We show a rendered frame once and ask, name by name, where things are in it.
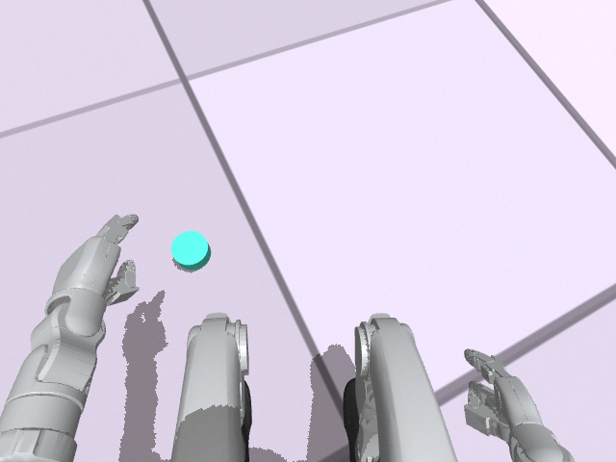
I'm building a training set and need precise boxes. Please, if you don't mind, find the right robot hand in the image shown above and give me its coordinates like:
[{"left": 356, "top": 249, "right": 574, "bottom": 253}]
[{"left": 464, "top": 349, "right": 543, "bottom": 446}]

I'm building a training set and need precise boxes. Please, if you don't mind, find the tin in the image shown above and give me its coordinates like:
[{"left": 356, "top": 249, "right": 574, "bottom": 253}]
[{"left": 171, "top": 231, "right": 211, "bottom": 270}]

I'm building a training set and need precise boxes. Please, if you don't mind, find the right robot foot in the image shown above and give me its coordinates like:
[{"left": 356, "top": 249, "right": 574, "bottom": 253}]
[{"left": 343, "top": 378, "right": 380, "bottom": 462}]

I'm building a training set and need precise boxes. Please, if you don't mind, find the left robot hand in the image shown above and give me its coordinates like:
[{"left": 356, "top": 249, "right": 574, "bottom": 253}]
[{"left": 52, "top": 215, "right": 140, "bottom": 306}]

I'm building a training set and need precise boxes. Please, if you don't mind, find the left robot arm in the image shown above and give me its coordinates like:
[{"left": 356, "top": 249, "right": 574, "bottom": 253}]
[{"left": 0, "top": 289, "right": 107, "bottom": 462}]

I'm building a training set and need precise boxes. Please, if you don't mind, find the right robot arm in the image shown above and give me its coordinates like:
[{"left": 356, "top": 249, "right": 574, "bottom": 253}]
[{"left": 509, "top": 423, "right": 575, "bottom": 462}]

